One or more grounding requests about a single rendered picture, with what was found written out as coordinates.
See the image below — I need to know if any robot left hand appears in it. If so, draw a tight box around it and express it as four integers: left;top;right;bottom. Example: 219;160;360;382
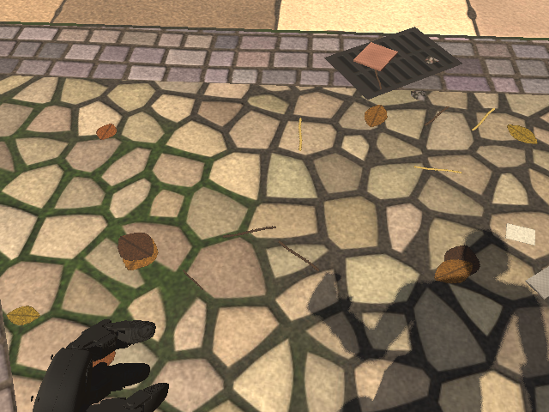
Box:
31;319;169;412

